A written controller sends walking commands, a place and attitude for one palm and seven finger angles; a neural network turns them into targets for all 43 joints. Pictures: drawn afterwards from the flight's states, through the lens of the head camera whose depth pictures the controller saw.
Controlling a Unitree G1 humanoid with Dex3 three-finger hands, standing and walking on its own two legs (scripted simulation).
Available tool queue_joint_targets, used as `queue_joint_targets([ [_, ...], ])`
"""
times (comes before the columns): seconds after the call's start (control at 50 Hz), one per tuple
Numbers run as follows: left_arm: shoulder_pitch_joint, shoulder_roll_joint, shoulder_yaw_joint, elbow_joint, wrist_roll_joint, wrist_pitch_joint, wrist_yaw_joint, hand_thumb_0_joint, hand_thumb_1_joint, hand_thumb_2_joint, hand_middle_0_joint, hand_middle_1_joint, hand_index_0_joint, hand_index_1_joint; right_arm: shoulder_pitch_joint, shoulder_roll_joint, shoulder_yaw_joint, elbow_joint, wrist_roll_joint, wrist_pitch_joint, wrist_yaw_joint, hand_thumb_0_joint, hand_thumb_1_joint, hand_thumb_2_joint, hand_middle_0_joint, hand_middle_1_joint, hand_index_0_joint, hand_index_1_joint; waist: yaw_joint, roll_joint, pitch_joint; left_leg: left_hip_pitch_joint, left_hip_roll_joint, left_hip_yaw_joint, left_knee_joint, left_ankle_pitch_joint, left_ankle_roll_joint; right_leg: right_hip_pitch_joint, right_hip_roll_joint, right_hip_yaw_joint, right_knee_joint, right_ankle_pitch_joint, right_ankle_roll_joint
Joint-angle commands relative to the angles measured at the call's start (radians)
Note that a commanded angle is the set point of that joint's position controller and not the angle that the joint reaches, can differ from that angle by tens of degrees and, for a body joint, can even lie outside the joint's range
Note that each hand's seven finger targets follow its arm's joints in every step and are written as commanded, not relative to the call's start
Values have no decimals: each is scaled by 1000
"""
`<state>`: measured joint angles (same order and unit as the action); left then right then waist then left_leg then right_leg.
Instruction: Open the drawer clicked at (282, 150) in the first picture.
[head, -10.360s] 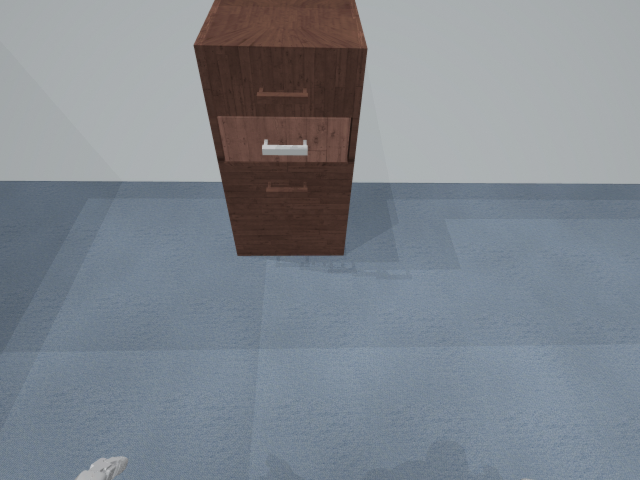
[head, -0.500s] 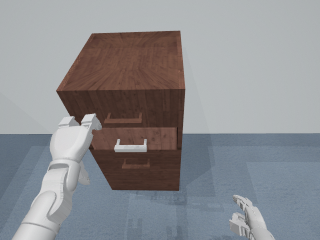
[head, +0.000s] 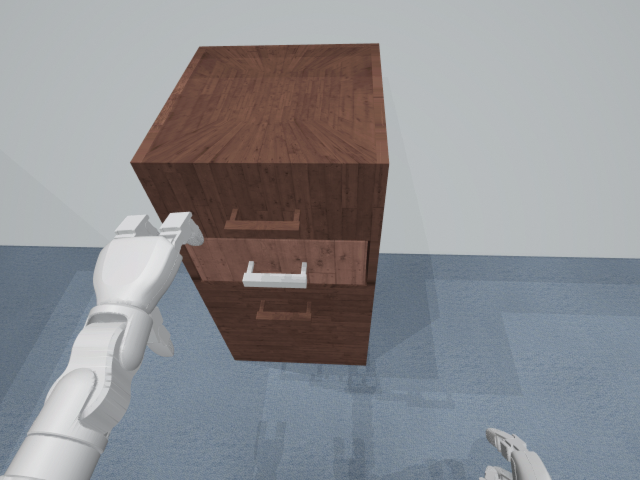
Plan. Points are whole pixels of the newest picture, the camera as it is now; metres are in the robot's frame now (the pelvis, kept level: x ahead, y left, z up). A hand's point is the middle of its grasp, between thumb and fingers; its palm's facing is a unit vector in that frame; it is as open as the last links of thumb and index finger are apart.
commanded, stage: move the hooked fingers above the handle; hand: left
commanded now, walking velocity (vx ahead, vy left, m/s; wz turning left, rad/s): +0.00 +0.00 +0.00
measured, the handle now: (276, 273) +0.54 +0.19 -0.21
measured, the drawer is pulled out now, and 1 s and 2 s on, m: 0.00 0.00 0.00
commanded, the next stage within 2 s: none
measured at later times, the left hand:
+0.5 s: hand (205, 282) +0.36 +0.22 +0.01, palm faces -0.02 -0.05 -1.00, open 13.8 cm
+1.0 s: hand (233, 285) +0.41 +0.22 -0.08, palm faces -0.11 -0.04 -0.99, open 13.8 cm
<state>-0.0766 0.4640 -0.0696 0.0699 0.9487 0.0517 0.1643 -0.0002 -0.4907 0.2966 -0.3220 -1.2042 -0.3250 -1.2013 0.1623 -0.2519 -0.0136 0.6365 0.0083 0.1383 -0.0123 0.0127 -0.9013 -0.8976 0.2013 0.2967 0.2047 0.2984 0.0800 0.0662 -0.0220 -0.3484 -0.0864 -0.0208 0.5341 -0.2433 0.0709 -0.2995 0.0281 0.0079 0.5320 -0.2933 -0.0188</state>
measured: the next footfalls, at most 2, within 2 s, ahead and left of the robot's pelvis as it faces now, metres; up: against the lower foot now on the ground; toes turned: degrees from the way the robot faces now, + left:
none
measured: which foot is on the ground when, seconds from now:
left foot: down 0.00-1.00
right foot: down 0.00-1.00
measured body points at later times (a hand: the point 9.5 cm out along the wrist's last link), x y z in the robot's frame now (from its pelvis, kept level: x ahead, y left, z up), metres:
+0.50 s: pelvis +0.01 -0.03 -0.01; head +0.06 -0.04 +0.43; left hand +0.35 +0.22 +0.06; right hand +0.16 -0.28 -0.14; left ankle +0.02 +0.07 -0.73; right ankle -0.01 -0.11 -0.73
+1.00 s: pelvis +0.03 -0.02 -0.04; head +0.11 -0.03 +0.40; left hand +0.42 +0.22 -0.02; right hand +0.10 -0.29 -0.18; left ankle +0.02 +0.07 -0.73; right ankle -0.01 -0.11 -0.73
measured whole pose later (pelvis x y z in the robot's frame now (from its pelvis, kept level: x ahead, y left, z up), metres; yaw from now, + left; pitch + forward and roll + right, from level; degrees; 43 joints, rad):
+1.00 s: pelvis +0.03 -0.02 -0.04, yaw -2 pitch +20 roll -1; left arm -0.44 0.40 -0.03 0.84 1.08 -0.02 0.41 0.00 -0.49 0.30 -0.32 -1.20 -0.32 -1.20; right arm 0.26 -0.24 -0.06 0.69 -0.02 0.13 -0.03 0.01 -0.90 -0.90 0.20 0.30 0.21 0.30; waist -0.03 0.04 -0.18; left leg -0.81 -0.04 -0.01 0.88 -0.42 0.05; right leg -0.76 0.08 0.00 0.85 -0.45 -0.05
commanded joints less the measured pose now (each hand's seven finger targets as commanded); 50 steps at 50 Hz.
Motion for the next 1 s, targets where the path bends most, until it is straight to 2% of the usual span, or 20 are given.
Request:
queue_joint_targets([
  [0.0,-261,146,79,-167,-7,38,35,0,-500,300,-300,-1200,-300,-1200,-128,-107,-37,-162,12,-45,-9,0,-900,-900,200,300,200,300,-15,-35,-255,183,56,-54,-81,201,-55,19,15,-13,-63,114,-34],
  [0.06,-264,142,59,-165,-13,54,2,0,-500,300,-300,-1200,-300,-1200,-140,-108,-32,-170,14,-42,-16,0,-900,-900,200,300,200,300,-21,-53,-237,168,53,-43,-87,170,-42,36,9,-4,-77,104,-30],
  [0.1,-317,130,40,-61,-6,56,-14,0,-500,300,-300,-1200,-300,-1200,-125,-110,-25,-152,15,-41,-26,0,-900,-900,200,300,200,300,-43,-110,-166,127,52,-35,-86,105,-32,-14,10,-9,-87,65,-26],
  [0.14,-363,146,48,9,12,40,-21,0,-500,300,-300,-1200,-300,-1200,-118,-112,-18,-148,15,-42,-34,0,-900,-900,200,300,200,300,-45,-110,-137,93,46,-22,-82,64,-28,-33,9,-4,-88,28,-26],
  [0.18,-454,165,58,30,28,1,-12,0,-500,300,-300,-1200,-300,-1200,-102,-109,-22,-143,11,-47,-44,0,-900,-900,200,300,200,300,-46,-83,-179,95,37,-19,-58,64,-23,-44,8,4,-75,32,-28],
  [0.22,-486,242,131,45,48,-39,13,0,-500,300,-300,-1200,-300,-1200,-92,-112,-27,-138,5,-50,-50,0,-900,-900,200,300,200,300,-29,-36,-234,86,31,-16,-35,79,-25,-31,11,16,-56,43,-32],
  [0.28,-494,191,116,47,49,-98,61,0,-500,300,-300,-1200,-300,-1200,-73,-92,-40,-138,0,-64,-52,0,-900,-900,200,300,200,300,-26,25,-319,97,27,-11,18,144,-23,-43,9,24,-14,119,-36],
  [0.32,-465,211,152,126,52,-104,92,0,-500,300,-300,-1200,-300,-1200,-52,-99,-46,-129,-1,-62,-51,0,-900,-900,200,300,200,300,-24,16,-320,52,25,-11,39,150,-27,-58,15,22,9,137,-36],
  [0.36,-478,158,111,173,57,-98,116,0,-500,300,-300,-1200,-300,-1200,-41,-99,-51,-127,2,-63,-46,0,-900,-900,200,300,200,300,-39,-8,-308,13,26,-5,63,161,-26,-91,15,17,31,162,-36],
  [0.44,-474,171,116,289,69,-55,141,0,-500,300,-300,-1200,-300,-1200,-9,-117,-63,-119,7,-53,-43,0,-900,-900,200,300,200,300,-52,-88,-335,-61,24,12,103,173,-20,-79,12,31,56,229,-26],
  [0.46,-489,138,83,280,66,-51,142,0,-500,300,-300,-1200,-300,-1200,-1,-117,-66,-120,5,-52,-42,0,-900,-900,200,300,200,300,-60,-91,-367,-58,23,16,113,183,-18,-71,10,36,63,258,-23],
  [0.52,-505,177,114,304,67,-58,142,0,-500,300,-300,-1200,-300,-1200,17,-125,-75,-112,3,-44,-47,0,-900,-900,200,300,200,300,-69,-109,-411,-84,22,16,142,211,-14,-48,8,51,85,335,-18],
  [0.56,-577,161,91,299,73,-85,149,0,-500,300,-300,-1200,-300,-1200,40,-121,-80,-100,1,-44,-49,0,-900,-900,200,300,200,300,-90,-73,-420,-78,25,16,163,224,-12,-84,5,48,104,351,-17],
  [0.6,-585,190,126,321,84,-115,167,0,-500,300,-300,-1200,-300,-1200,58,-119,-85,-87,-4,-44,-51,0,-900,-900,200,300,200,300,-89,-58,-438,-87,26,14,189,247,-12,-106,7,49,127,377,-18],
  [0.72,-523,227,218,415,116,-148,269,0,-500,300,-300,-1200,-300,-1200,93,-115,-97,-63,-24,-39,-39,0,-900,-900,200,300,200,300,-62,-26,-511,-164,26,9,259,313,-21,-142,18,46,213,442,-28],
  [0.78,-548,140,141,506,127,-101,302,0,-500,300,-300,-1200,-300,-1200,114,-117,-102,-54,-20,-38,-23,0,-900,-900,200,300,200,300,-93,-37,-475,-190,32,21,282,299,-23,-213,24,28,224,411,-25],
  [0.82,-567,170,159,566,128,-70,306,0,-500,300,-300,-1200,-300,-1200,131,-127,-103,-48,-22,-32,-19,0,-900,-900,200,300,200,300,-100,-84,-491,-221,32,18,291,296,-22,-203,27,31,232,422,-22],
  [0.86,-597,124,108,561,124,-55,301,0,-500,300,-300,-1200,-300,-1200,146,-126,-105,-54,-18,-30,-18,0,-900,-900,200,300,200,300,-114,-73,-528,-202,33,25,300,301,-19,-200,24,32,234,441,-16],
  [0.94,-737,137,100,568,132,-96,289,0,-500,300,-300,-1200,-300,-1200,173,-129,-109,-32,-24,-33,-28,0,-900,-900,200,300,200,300,-148,-61,-554,-184,46,8,332,293,-14,-278,27,27,256,382,-15],
  [0.98,-777,129,95,553,145,-135,302,0,-500,300,-300,-1200,-300,-1200,181,-124,-109,-22,-31,-35,-29,0,-900,-900,200,300,200,300,-150,7,-577,-151,54,-6,354,321,-21,-348,31,17,282,345,-21],
])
